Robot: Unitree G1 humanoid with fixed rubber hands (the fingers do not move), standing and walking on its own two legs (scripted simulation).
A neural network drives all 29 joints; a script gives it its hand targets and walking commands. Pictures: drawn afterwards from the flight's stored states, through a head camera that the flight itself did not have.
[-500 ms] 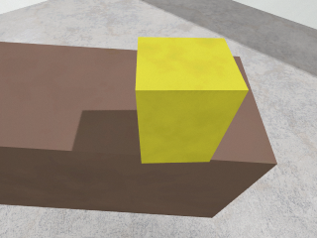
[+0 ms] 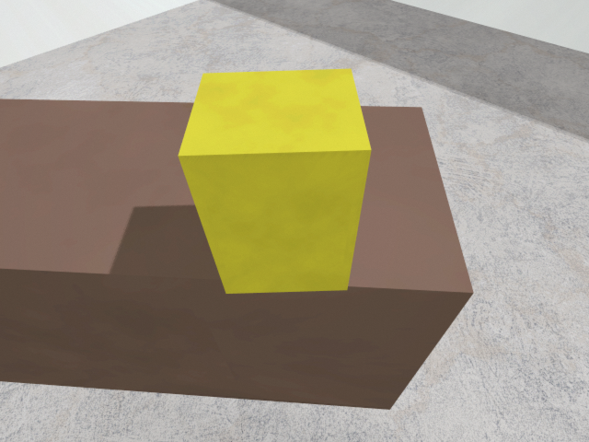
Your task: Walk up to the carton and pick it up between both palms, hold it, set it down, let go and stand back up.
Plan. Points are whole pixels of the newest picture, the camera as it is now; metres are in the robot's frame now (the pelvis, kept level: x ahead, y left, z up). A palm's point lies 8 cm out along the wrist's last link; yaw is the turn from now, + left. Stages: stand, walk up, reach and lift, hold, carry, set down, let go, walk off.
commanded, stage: walk up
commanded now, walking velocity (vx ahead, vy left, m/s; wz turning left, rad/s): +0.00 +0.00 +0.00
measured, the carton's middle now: (282, 192) +0.43 +0.03 +0.11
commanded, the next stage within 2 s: stand in 0.26 s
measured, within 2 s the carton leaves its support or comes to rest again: neither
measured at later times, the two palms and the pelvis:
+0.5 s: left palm out of the picture -0.03 +0.21 -0.14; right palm out of the picture -0.03 -0.20 -0.15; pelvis +0.00 +0.01 +0.00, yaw -1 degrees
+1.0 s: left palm (159, 409) +0.19 +0.22 -0.11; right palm (431, 437) +0.16 -0.18 -0.12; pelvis -0.03 +0.00 -0.01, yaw +0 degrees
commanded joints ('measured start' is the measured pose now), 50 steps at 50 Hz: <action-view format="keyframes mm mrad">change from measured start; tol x16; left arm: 1 93 109 25 -16 -16 -8 -5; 35 87 86 17 71 -9 5 2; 36 -1103 288 6 -581 -88 171 -6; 38 -718 277 -25 -419 -115 443 93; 45 -502 129 10 -127 -83 757 -59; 50 -329 127 128 -432 59 741 -114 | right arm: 1 86 -94 -7 8 -3 -28 -11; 35 96 -18 13 55 -5 -37 -7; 36 -1047 -126 -115 -600 61 -7 33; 37 -734 -47 -202 -345 -45 145 51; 41 -443 60 -71 -355 30 463 40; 50 -396 -102 23 -138 171 361 -108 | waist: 1 42 -74 -10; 35 19 -57 78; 36 -60 -280 -70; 45 -35 78 -448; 50 30 6 -310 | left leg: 1 103 77 -72 -90 288 15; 35 8 58 -57 -140 161 30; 36 -409 29 33 -6 -22 22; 38 -391 -46 118 141 -283 22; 43 -496 -4 5 238 153 -40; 45 -338 -26 -20 247 460 -90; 50 59 -25 -65 -31 596 -48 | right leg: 1 -7 -182 166 -74 269 -26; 35 -1 -148 120 -76 142 0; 36 -318 -71 121 86 -65 53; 37 -221 -75 35 203 -401 42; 38 -204 -69 -6 219 -410 36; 45 -138 -71 37 272 481 14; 50 -108 30 107 -10 349 7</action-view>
